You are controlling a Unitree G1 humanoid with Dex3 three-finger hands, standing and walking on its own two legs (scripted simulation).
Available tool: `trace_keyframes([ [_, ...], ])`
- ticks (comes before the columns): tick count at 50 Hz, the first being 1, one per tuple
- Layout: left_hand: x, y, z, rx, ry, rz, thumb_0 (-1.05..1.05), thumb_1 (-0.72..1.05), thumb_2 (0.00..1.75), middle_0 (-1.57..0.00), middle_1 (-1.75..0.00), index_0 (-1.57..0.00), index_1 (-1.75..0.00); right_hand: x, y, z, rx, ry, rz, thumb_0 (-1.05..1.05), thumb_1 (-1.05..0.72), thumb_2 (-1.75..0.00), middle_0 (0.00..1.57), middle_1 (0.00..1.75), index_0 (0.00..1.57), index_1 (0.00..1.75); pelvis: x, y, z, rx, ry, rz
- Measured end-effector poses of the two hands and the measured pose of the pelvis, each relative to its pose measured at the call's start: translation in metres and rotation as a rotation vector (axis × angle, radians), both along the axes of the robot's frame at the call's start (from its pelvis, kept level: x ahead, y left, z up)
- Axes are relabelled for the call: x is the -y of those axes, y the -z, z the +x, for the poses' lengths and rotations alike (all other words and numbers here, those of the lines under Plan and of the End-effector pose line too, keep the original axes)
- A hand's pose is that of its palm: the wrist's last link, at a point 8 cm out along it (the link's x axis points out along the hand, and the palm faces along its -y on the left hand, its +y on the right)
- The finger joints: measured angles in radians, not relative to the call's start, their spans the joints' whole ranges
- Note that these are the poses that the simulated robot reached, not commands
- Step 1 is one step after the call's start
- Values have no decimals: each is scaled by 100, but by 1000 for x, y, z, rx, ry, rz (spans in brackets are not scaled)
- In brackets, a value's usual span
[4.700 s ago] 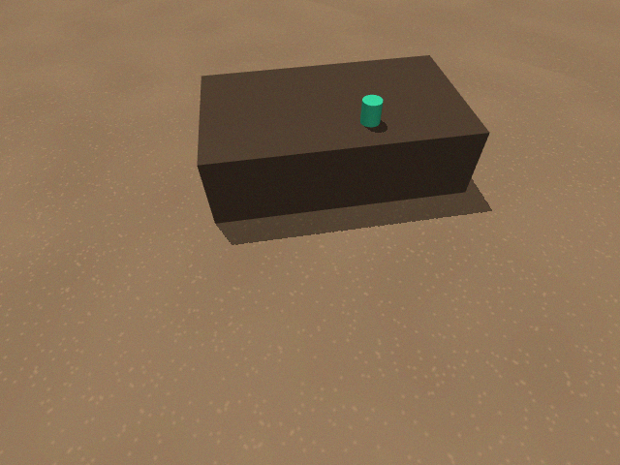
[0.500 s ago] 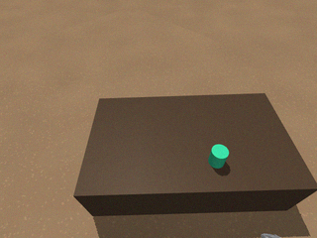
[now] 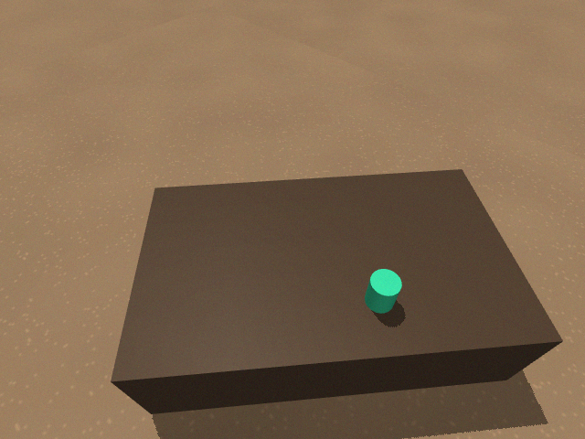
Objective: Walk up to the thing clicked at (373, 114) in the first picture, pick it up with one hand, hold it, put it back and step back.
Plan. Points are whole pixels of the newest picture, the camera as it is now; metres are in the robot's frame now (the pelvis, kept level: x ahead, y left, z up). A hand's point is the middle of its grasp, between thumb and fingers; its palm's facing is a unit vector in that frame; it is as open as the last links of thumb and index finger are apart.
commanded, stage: walk up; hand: right
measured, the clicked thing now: (382, 291) +0.54 -0.24 -0.40
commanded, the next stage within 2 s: stand in 0.80 s
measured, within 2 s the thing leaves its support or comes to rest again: neither
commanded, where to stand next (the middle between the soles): +0.06 +0.01 m, yaw +2 degrees
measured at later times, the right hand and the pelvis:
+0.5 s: hand out of the picture +0.09 -0.25 -0.16, palm faces +0.00 +0.94 -0.33, open 7.4 cm; pelvis +0.00 +0.00 +0.00, yaw +0 degrees
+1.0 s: hand out of the picture +0.08 -0.25 -0.15, palm faces -0.01 +0.94 -0.34, open 7.4 cm; pelvis +0.00 +0.01 +0.00, yaw +0 degrees
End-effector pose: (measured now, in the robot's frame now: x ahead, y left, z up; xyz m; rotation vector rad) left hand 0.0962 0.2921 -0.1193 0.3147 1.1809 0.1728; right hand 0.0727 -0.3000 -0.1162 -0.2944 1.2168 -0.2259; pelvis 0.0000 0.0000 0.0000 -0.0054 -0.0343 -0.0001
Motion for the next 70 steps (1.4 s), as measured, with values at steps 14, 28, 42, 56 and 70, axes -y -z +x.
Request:
trace_keyframes([
  [14,-7,-1,-11,-47,-19,14,1,90,90,-20,-30,-20,-30,-7,4,2,-17,-5,15,0,-91,-90,21,30,20,30,-3,-1,4,-2,3,4],
  [28,-9,2,-24,-64,-34,9,1,90,90,-20,-30,-20,-30,-9,2,10,-2,-17,13,0,-91,-90,21,30,20,30,-4,-1,5,3,1,3],
  [42,-9,3,-26,-60,-34,4,1,90,90,-20,-30,-20,-30,-10,0,9,1,-16,9,0,-91,-90,21,30,20,30,-5,-1,4,3,1,2],
  [56,-10,3,-29,-82,-26,5,1,90,90,-20,-30,-20,-30,-9,1,3,-31,-16,6,0,-91,-90,21,30,20,30,-6,-2,6,-9,0,6],
  [70,-9,1,-25,-59,-25,8,1,90,90,-20,-30,-20,-30,-9,-1,12,-4,-25,6,0,-91,-90,21,30,20,30,-5,-2,7,-2,0,6],
])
